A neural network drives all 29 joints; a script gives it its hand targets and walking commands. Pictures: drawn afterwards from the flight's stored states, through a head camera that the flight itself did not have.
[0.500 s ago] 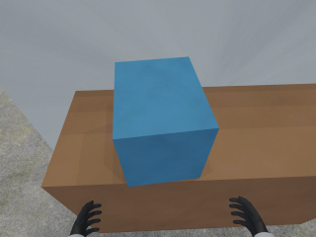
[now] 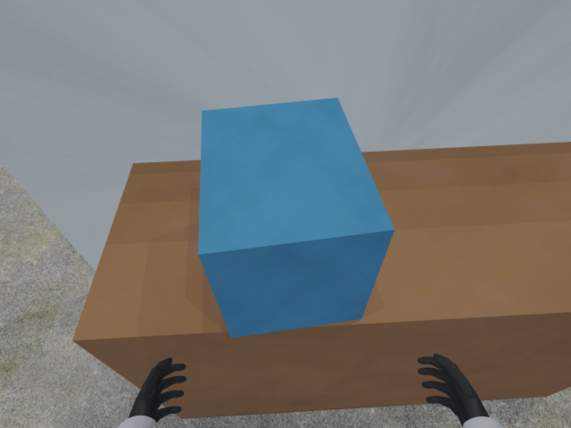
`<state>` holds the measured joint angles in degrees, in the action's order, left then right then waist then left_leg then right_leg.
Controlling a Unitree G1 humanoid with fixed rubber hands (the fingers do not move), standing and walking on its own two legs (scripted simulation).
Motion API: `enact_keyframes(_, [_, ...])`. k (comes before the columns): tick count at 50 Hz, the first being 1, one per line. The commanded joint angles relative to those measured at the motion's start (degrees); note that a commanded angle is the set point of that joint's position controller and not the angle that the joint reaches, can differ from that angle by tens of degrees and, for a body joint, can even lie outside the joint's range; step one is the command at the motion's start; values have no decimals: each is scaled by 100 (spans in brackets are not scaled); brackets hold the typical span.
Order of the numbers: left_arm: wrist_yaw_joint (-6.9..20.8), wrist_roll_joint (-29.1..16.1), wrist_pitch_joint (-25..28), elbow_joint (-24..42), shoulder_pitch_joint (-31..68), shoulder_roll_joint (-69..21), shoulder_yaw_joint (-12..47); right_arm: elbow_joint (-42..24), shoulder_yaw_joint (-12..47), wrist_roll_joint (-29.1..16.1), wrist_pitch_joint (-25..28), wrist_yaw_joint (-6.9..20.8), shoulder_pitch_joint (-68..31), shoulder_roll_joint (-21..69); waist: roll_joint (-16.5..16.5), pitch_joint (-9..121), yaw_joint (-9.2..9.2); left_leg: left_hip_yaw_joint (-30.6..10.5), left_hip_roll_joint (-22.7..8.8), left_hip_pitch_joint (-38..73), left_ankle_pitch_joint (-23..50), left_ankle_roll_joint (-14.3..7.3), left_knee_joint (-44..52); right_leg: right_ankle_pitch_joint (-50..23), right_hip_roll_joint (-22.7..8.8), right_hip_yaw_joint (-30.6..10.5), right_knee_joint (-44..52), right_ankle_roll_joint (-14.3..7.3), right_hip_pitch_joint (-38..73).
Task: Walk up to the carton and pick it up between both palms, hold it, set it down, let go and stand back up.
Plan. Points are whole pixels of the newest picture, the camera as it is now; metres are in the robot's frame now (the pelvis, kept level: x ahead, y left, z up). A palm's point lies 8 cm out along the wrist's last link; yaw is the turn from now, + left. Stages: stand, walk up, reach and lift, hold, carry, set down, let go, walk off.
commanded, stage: let go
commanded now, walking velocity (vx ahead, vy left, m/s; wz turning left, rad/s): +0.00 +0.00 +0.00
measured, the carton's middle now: (284, 218) +0.41 +0.02 +0.05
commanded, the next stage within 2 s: stand in 0.06 s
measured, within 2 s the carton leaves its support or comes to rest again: neither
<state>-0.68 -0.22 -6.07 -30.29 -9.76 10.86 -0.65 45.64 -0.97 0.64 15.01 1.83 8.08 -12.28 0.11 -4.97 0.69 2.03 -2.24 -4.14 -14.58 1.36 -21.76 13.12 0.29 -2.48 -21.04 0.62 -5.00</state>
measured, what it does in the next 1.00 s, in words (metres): stands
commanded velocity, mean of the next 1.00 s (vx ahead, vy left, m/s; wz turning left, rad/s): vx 0.00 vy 0.00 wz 0.00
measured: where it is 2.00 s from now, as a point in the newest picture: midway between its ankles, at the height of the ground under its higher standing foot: outside the picture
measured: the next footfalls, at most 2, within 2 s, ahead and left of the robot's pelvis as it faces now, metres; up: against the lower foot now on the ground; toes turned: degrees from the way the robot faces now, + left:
none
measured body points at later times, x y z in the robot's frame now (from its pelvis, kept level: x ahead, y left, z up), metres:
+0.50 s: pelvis -0.02 +0.00 +0.00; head -0.02 +0.01 +0.45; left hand +0.07 +0.31 -0.12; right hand +0.06 -0.31 -0.12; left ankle -0.03 +0.13 -0.74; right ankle -0.02 -0.13 -0.74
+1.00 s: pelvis -0.03 +0.01 +0.00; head -0.03 +0.01 +0.45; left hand +0.04 +0.30 -0.13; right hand +0.05 -0.30 -0.12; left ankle -0.03 +0.13 -0.75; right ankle -0.02 -0.13 -0.74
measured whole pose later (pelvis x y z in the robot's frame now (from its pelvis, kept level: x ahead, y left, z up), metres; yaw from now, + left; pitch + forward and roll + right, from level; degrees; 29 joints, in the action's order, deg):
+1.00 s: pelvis -0.03 +0.01 +0.00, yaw +1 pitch -3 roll +0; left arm 0.0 1.0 1.2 -59.8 -9.9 19.6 -0.1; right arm 59.3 -1.0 1.0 1.2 0.6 10.9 -20.2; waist -0.5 -1.4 -0.1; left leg 1.3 -0.8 -7.4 -12.3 0.2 -22.4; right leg 11.5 -1.1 -1.9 -22.4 1.4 -8.2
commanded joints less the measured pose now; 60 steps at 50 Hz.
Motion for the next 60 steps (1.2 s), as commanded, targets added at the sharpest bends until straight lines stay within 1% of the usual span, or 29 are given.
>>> enact_keyframes(1, [-52, 22, 187, 640, 281, 668, -149, -663, -265, 23, 202, -61, -179, -630, -50, 894, 62, 301, 306, 623, 2083, 67, -112, -1962, 144, 347, 276, -98, -204])
enact_keyframes(3, [-30, 8, 231, 639, 341, 681, -177, -513, -237, -28, 182, -70, -157, -627, -152, 944, -43, 258, 310, 628, 2076, 44, -182, -2161, 118, 274, 213, -54, -225])
enact_keyframes(4, [-105, 336, 521, -32, -20, 1833, -620, -149, -545, 95, -530, -225, 397, -1804, 6, 1315, -4, -273, -352, -148, 2288, -201, -259, -1888, -568, -179, -386, -257, -188])
enact_keyframes(5, [-62, 237, 563, -18, 58, 1622, -475, -188, -572, 166, -760, -288, 410, -1789, -3, 1330, -9, -167, -349, -169, 2146, -227, -284, -1964, -669, -205, -391, -284, 0])
enact_keyframes(6, [-51, 181, 614, -160, -135, 1512, -461, -291, -524, 168, -900, -261, 198, -1545, -314, 1318, -2, -253, -358, -105, 1882, -263, -205, -1648, -473, -158, -280, -215, -61])
enact_keyframes(10, [-59, 255, 721, -525, -61, 1467, -352, -245, -404, 104, -1071, -228, 434, -1407, 208, 538, -116, -355, -261, -536, 1195, -281, 129, -1052, -554, -288, -138, -252, -601])
enact_keyframes(11, [-11, 278, 733, -646, 91, 1481, -344, -151, -409, 124, -1078, -208, 411, -1533, -32, 488, -83, -331, -294, -441, 996, -257, 65, -896, -521, -237, -41, -213, -731])
enact_keyframes(12, [10, 254, 757, -771, 50, 1512, -316, -104, -408, 145, -1106, -188, 244, -1516, 192, 347, -4, -373, -285, -516, 847, -291, 44, -385, -493, -232, 1, -228, -825])
enact_keyframes(13, [2, 254, 763, -886, 36, 1671, -377, -87, -468, 128, -1151, -219, 242, -1656, -174, 385, 7, -450, -347, -489, 866, -352, 79, -484, -521, -295, 37, -259, -804])
enact_keyframes(14, [9, 264, 757, -940, 102, 1665, -369, -129, -462, 162, -1124, -191, 61, -1674, 178, 359, 58, -431, -386, -688, 831, -388, -1, -669, -566, -272, 19, -228, -695])
enact_keyframes(15, [7, 224, 779, -1070, 2, 1794, -325, -86, -432, 115, -1151, -153, 229, -1486, -293, 559, -10, -468, -325, -492, 694, -343, 58, -398, -605, -395, 117, -325, -676])
enact_keyframes(18, [21, 193, 849, -1208, 366, 1702, -290, 91, -345, 151, -1162, -131, 277, -1617, 98, 595, -107, -444, -341, -540, 748, -333, 10, -553, -658, -494, 89, -335, -697])
enact_keyframes(20, [38, 203, 887, -1437, 236, 1984, -326, 246, -342, 66, -1199, -127, 333, -1614, -320, 660, -47, -542, -404, -328, 721, -396, 89, -386, -607, -483, 83, -355, -642])
enact_keyframes(21, [38, 224, 893, -1541, 281, 1949, -343, 336, -351, 119, -1220, -117, 367, -1717, -59, 832, -153, -564, -357, -376, 729, -428, 13, -364, -604, -476, 118, -329, -634])
enact_keyframes(22, [64, 170, 865, -1528, 207, 1877, -285, 348, -302, 161, -1226, -119, 353, -1755, -281, 595, -67, -596, -338, -544, 633, -454, 117, -395, -526, -520, 137, -301, -572])
enact_keyframes(23, [63, 177, 876, -1657, 241, 2027, -342, 367, -320, 157, -1217, -118, 169, -1749, 66, 527, -51, -525, -364, -479, 628, -407, 128, -410, -578, -451, 133, -299, -699])
enact_keyframes(25, [70, 261, 835, -1926, 187, 1996, -270, 489, -320, 144, -1219, -143, 358, -1973, -168, 210, -193, -531, -343, -674, 666, -378, 162, -479, -572, -454, 243, -330, -741])
enact_keyframes(26, [37, 168, 848, -1959, 38, 2067, -282, 613, -336, 137, -1242, -157, 506, -2117, 202, 495, 5, -624, -361, -711, 720, -433, 228, -502, -597, -524, 103, -312, -355])
enact_keyframes(27, [56, 128, 830, -2025, 206, 2195, -321, 635, -325, 82, -1263, -189, 384, -2006, 8, 446, -123, -688, -407, -658, 774, -419, 331, -555, -514, -435, -15, -286, -491])
enact_keyframes(29, [49, 56, 795, -2134, 16, 1927, -235, 643, -296, 100, -1249, -166, 290, -2065, 34, 400, 49, -727, -480, -789, 854, -481, 320, -553, -530, -421, 70, -243, -372])
enact_keyframes(31, [33, 174, 824, -2214, 167, 2029, -231, 715, -251, 52, -1251, -203, 300, -1899, -98, 463, -52, -701, -397, -657, 709, -379, 384, -605, -540, -364, -37, -244, -270])
enact_keyframes(38, [36, 96, 869, -2463, 196, 1995, -152, 856, -262, 84, -1254, -193, 218, -1962, 126, 186, -17, -710, -363, -768, 257, -385, 570, -398, -616, -472, 207, -232, -415])
enact_keyframes(43, [1, 178, 849, -2561, 207, 2067, -182, 1013, -267, 18, -1282, -205, 258, -2010, -155, 349, -135, -834, -485, -583, 558, -420, 424, -570, -705, -469, 231, -304, -454])
enact_keyframes(47, [14, 162, 848, -2621, 259, 2113, -175, 1063, -279, 35, -1302, -178, 110, -2041, 180, 457, -126, -680, -437, -287, 733, -336, 391, -622, -626, -448, 326, -249, -416])
enact_keyframes(49, [11, 82, 860, -2650, 306, 2133, -171, 1061, -277, 6, -1253, -177, 144, -1959, -141, 461, -121, -642, -417, -348, 788, -341, 452, -619, -659, -503, 402, -251, -359])
enact_keyframes(50, [4, 73, 875, -2672, 241, 2048, -170, 1092, -287, -22, -1224, -191, 274, -2154, 187, 231, -84, -721, -470, -461, 854, -411, 416, -745, -698, -560, 459, -274, -463])
enact_keyframes(51, [23, 86, 869, -2696, 296, 2029, -159, 1121, -228, -6, -1257, -210, 80, -1806, -130, 309, -48, -742, -459, -530, 749, -357, 545, -758, -649, -453, 300, -271, -361])
enact_keyframes(57, [49, 120, 850, -2820, 232, 1909, -106, 1211, -226, 34, -1290, -178, 246, -1979, 61, 308, -162, -670, -413, -447, 484, -350, 480, -550, -634, -457, 381, -226, -476])
enact_keyframes(60, [18, 103, 867, -2796, 425, 2287, -244, 1168, -247, 9, -1293, -185, 4, -2059, -161, 113, -92, -794, -440, -600, 581, -377, 621, -450, -651, -331, 347, -255, -503])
